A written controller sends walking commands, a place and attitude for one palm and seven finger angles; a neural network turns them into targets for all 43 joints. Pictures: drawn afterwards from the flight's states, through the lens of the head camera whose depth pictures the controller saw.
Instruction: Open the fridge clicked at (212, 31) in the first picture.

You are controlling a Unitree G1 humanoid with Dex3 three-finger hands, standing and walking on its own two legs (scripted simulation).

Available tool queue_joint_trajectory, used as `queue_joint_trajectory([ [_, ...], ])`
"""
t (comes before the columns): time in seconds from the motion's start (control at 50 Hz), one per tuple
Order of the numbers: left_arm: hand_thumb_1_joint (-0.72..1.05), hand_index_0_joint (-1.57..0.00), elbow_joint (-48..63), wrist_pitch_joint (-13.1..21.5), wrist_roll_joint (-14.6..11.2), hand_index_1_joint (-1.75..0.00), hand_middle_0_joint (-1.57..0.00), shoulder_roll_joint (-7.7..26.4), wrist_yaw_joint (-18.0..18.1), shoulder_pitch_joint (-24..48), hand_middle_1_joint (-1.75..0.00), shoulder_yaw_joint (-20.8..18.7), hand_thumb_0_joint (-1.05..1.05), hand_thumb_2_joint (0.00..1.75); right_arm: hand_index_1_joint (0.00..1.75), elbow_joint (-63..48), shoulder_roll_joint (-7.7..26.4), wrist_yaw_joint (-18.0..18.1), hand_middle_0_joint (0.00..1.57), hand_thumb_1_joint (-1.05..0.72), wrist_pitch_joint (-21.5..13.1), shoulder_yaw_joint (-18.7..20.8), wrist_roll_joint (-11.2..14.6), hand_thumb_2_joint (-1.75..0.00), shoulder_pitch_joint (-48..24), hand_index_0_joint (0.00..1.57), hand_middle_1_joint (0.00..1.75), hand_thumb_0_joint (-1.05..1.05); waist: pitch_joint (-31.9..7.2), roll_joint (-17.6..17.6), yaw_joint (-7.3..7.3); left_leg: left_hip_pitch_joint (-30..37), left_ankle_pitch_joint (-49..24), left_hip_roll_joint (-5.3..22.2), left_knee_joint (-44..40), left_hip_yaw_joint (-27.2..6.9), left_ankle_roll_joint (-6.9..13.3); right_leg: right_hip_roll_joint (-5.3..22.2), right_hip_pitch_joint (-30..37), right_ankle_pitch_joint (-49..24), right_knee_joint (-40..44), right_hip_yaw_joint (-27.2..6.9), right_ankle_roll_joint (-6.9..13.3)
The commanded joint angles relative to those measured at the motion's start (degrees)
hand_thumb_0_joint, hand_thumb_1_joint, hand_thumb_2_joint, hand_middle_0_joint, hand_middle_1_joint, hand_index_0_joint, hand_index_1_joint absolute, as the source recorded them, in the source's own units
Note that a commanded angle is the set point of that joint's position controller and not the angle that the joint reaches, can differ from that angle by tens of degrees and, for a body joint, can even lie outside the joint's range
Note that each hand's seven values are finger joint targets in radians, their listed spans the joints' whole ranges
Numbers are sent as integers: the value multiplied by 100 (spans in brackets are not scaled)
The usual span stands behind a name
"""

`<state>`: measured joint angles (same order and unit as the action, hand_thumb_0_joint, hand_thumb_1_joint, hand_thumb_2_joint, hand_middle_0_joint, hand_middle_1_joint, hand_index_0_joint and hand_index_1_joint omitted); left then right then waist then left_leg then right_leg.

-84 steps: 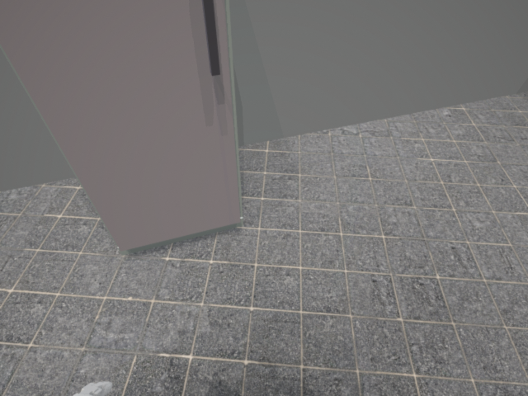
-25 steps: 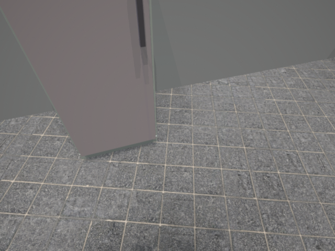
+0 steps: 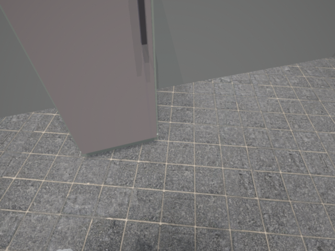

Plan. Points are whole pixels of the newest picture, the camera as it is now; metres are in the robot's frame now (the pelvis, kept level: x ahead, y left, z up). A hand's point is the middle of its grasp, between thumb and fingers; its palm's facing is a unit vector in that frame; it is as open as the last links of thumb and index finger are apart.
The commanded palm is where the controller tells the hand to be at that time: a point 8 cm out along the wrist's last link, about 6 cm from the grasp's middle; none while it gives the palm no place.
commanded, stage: turn to face it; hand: right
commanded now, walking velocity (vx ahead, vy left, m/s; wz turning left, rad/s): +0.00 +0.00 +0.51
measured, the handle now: out of the picture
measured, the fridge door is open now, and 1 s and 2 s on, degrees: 0 0 0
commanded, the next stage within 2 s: take the last steps up to it in 0.60 s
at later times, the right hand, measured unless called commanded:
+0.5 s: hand out of the picture +0.03 -0.16 -0.17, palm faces -0.13 +0.96 -0.23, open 7.4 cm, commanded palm none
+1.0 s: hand out of the picture +0.09 -0.23 -0.18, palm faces -0.29 +0.94 -0.17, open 7.4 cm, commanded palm none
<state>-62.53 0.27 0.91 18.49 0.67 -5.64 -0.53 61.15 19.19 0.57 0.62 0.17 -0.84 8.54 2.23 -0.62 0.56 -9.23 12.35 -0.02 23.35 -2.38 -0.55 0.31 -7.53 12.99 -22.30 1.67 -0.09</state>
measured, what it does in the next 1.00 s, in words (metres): steps on the spot, turning left: right foot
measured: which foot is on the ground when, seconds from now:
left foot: down 0.00-0.72, up 0.74-1.00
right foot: down 0.00-0.26, up 0.28-0.70, down 0.72-1.00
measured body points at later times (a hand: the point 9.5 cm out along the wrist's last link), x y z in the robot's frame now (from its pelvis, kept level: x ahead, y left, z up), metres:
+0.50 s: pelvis -0.03 +0.02 +0.00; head +0.00 +0.04 +0.44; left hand -0.01 +0.28 -0.16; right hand +0.04 -0.21 -0.15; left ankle -0.01 +0.11 -0.74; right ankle -0.04 -0.13 -0.67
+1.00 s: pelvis -0.02 -0.05 +0.00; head -0.01 -0.09 +0.45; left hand -0.12 +0.16 -0.13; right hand +0.10 -0.28 -0.16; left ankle -0.07 +0.11 -0.65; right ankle -0.04 -0.14 -0.74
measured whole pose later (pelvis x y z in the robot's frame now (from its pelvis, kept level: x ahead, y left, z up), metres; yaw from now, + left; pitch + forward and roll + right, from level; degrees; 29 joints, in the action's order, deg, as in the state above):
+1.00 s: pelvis -0.02 -0.05 +0.00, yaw +19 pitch +0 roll +2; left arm -60.7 2.6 1.6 7.1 2.2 -22.9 -1.3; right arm 57.8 14.1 -1.2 2.2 4.9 -2.3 16.3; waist -2.0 -3.0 -1.3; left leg -29.4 13.3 1.4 61.9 -1.9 -2.5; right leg 1.2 -4.4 15.9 -20.1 6.1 2.9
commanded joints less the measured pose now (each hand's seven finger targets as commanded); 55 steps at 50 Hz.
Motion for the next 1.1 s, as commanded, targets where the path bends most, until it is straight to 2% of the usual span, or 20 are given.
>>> queue_joint_trajectory([
  [0.0, 90, -20, 402, -17, -25, -30, -20, 644, 103, -310, -30, -191, 0, 90, 30, -446, 590, 36, 20, -90, 62, 179, -1, -90, 126, 20, 30, 0, -344, 88, -89, -419, -1748, 532, 276, -516, 172, 850, 212, -1305, -103, -261, 74],
  [0.1, 90, -20, 724, -75, -10, -30, -20, 768, 130, -269, -30, -356, 0, 90, 30, -758, 454, -23, 20, -90, 146, 260, -24, -90, 237, 20, 30, 0, -252, 576, -66, -995, -940, 156, 1236, -308, 89, 1307, 33, -1010, -30, -466, 368],
  [0.16, 90, -20, 871, -55, -1, -30, -20, 731, 113, -87, -30, -421, 0, 90, 30, -852, 234, -56, 20, -90, 199, 312, -31, -90, 468, 20, 30, 0, -138, 1109, 63, -1044, 1076, 29, 2154, 97, -5, 1835, -345, -1418, 94, -605, 799],
  [0.2, 90, -20, 1016, -69, 4, -30, -20, 679, 104, 135, -30, -441, 0, 90, 30, -823, 197, -72, 20, -90, 175, 362, -40, -90, 905, 20, 30, 0, -174, 852, 290, -477, 811, 191, 1642, 26, 49, 1734, -829, -1284, -506, -281, 665],
  [0.22, 90, -20, 1057, -101, 0, -30, -20, 547, 101, 196, -30, -442, 0, 90, 30, -767, 296, -66, 20, -90, 123, 418, -79, -90, 1160, 20, 30, 0, -149, 257, 422, -104, -410, 397, 782, -391, 143, 1278, -1262, -695, -1394, 86, 325],
  [0.24, 90, -20, 1165, -137, -40, -30, -20, 69, 89, -45, -30, -377, 0, 90, 30, -806, 824, 12, 20, -90, 30, 517, -165, -90, 1230, 20, 30, 0, -252, -1625, 313, 168, -1515, 1626, -249, -2363, 497, 288, -2153, 1162, -2888, 673, -178],
  [0.26, 90, -20, 1230, -192, -52, -30, -20, 39, 92, 148, -30, -354, 0, 90, 30, -813, 913, 56, 20, -90, 42, 493, -74, -90, 1373, 20, 30, 0, -176, -1421, 427, -327, -1898, 2044, -700, -2883, 910, 61, -2143, 2112, -3657, -32, -185],
  [0.3, 90, -20, 1056, -242, -36, -30, -20, 93, 66, -96, -30, -412, 0, 90, 30, -943, 621, 106, 20, -90, 50, 499, -56, -90, 840, 20, 30, 0, 27, -1175, 161, -720, -324, 1626, -961, -2586, 868, 211, -2194, 1457, -4200, -425, -119],
  [0.36, 90, -20, 858, -191, -2, -30, -20, 23, 36, -397, -30, -400, 0, 90, 30, -1064, 295, 87, 20, -90, -20, 451, -25, -90, 630, 20, 30, 0, -295, -510, -12, -361, -626, 1162, -679, -1891, 949, 233, -2126, 737, -4269, -361, -209],
  [0.4, 90, -20, 794, -187, -1, -30, -20, -60, 46, -518, -30, -387, 0, 90, 30, -1037, 251, 103, 20, -90, -43, 466, -29, -90, 698, 20, 30, 0, -525, -516, -15, -60, -771, 1078, -623, -1698, 929, 236, -2089, 645, -4048, -308, -262],
  [0.56, 90, -20, 877, -113, -41, -30, -20, -260, 115, -414, -30, -318, 0, 90, 30, -921, 270, 97, 20, -90, 20, 549, -106, -90, 976, 20, 30, 0, -532, -790, 175, -56, -1002, 1104, -609, -2010, 1152, 141, -1548, 1196, -2291, -155, -216],
  [0.64, 90, -20, 678, -14, -86, -30, -20, -318, 166, -1143, -30, -292, 0, 90, 30, -947, 281, 90, 20, -90, 71, 568, -61, -90, 663, 20, 30, 0, -682, -826, -139, -551, -927, 853, -337, -1915, 836, -3, -332, 415, -565, -19, -92],
  [0.66, 90, -20, 612, 35, -94, -30, -20, -250, 190, -1338, -30, -297, 0, 90, 30, -970, 157, 81, 20, -90, 80, 549, -33, -90, 586, 20, 30, 0, -724, -584, -230, -915, -653, 623, -120, -1693, 624, 104, 251, 133, -35, -85, -40],
  [0.68, 90, -20, 608, 88, -68, -30, -20, 2, 203, -1426, -30, -334, 0, 90, 30, -1021, -82, 64, 20, -90, 91, 487, 7, -90, 603, 20, 30, 0, -681, 236, -267, -1591, 120, 182, 424, -1233, 378, 769, 647, 359, 478, -810, 181],
  [0.7, 90, -20, 748, 71, 3, -30, -20, 444, 181, -1258, -30, -405, 0, 90, 30, -1064, -364, 7, 20, -90, 98, 434, 31, -90, 662, 20, 30, 0, -408, 1652, -205, -2312, 1309, -410, 1443, -431, 80, 1908, 529, 671, 1019, -2134, 535],
  [0.72, 90, -20, 840, 24, 54, -30, -20, 531, 175, -1125, -30, -392, 0, 90, 30, -1093, -262, 6, 20, -90, 109, 477, -34, -90, 477, 20, 30, 0, -56, 1511, -239, -2329, 1702, -338, 2394, -189, -42, 2409, -192, 1207, 1282, -2433, 883],
  [0.76, 90, -20, 828, 64, 71, -30, -20, 195, 208, -892, -30, -308, 0, 90, 30, -956, -66, -67, 20, -90, 184, 581, -155, -90, 414, 20, 30, 0, 558, 1027, -72, -2493, 1051, -172, 3549, -351, -112, 1912, -833, 1874, 1547, -2001, 757],
  [0.82, 90, -20, 743, 205, 58, -30, -20, 38, 189, -1123, -30, -272, 0, 90, 30, -779, -300, -193, 20, -90, 93, 531, -153, -90, 674, 20, 30, 0, 612, 778, -7, -2805, 383, -100, 4169, -60, -131, 1408, -497, 1555, 1457, -1213, 561],
  [0.96, 90, -20, 238, 370, 47, -30, -20, -245, 219, -2313, -30, -256, 0, 90, 30, -785, -467, -217, 20, -90, -4, 422, -115, -90, 268, 20, 30, 0, 589, 669, -314, -3353, 76, 347, 3629, 112, -188, 1669, 678, 24, 1311, -1080, 808],
  [1.08, 90, -20, -133, 377, 96, -30, -20, -328, 199, -2791, -30, -246, 0, 90, 30, -802, -696, -241, 20, -90, -59, 303, -83, -90, -343, 20, 30, 0, 658, 840, -467, -2913, 282, 524, 2473, 601, -111, 1708, 790, -1060, 1181, -684, 949],
])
